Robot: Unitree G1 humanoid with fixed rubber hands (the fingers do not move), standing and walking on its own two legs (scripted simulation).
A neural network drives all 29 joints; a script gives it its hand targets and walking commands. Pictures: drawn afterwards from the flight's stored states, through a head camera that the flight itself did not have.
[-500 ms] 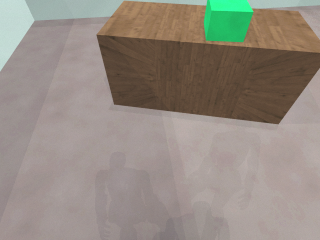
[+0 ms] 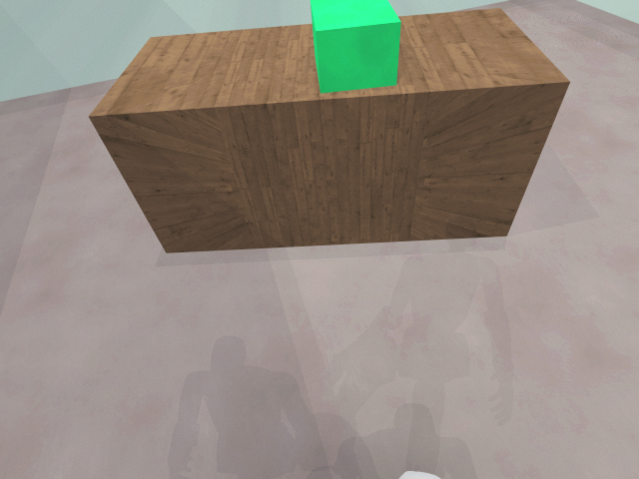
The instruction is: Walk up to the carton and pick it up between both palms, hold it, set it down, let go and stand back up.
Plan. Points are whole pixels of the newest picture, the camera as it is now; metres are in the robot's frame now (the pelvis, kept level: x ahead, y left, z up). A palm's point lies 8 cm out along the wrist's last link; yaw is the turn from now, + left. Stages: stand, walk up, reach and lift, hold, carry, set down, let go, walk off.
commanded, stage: walk up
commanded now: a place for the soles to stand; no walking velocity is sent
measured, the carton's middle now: (352, 41) +1.32 -0.06 +0.00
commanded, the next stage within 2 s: none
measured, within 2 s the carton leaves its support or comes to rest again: neither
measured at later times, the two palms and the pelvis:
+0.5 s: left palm (165, 461) +0.18 +0.26 -0.13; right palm (461, 333) +0.37 -0.20 -0.12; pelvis +0.27 +0.03 +0.00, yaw -2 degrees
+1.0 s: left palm (253, 221) +0.64 +0.18 -0.10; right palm (489, 308) +0.42 -0.26 -0.13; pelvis +0.52 -0.04 +0.01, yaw -8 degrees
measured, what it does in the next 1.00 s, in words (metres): walks ahead: left foot, then right foot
